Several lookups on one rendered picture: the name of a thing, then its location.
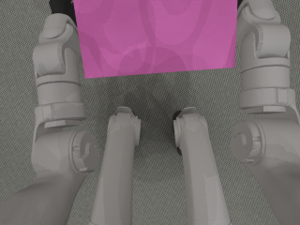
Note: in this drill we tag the right robot upper arm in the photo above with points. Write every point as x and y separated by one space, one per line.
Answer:
270 148

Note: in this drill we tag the robot right foot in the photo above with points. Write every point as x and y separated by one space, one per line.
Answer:
174 118

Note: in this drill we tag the right robot forearm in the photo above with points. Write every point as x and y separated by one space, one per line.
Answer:
264 48

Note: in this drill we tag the robot left thigh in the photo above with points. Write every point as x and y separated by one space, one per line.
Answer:
114 195

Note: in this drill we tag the left robot upper arm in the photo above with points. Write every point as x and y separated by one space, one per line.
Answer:
61 161

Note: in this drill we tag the carton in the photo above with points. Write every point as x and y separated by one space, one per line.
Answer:
135 37

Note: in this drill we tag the left robot forearm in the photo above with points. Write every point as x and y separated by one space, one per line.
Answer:
57 75

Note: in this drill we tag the robot left hand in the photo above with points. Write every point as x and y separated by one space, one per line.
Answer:
63 7

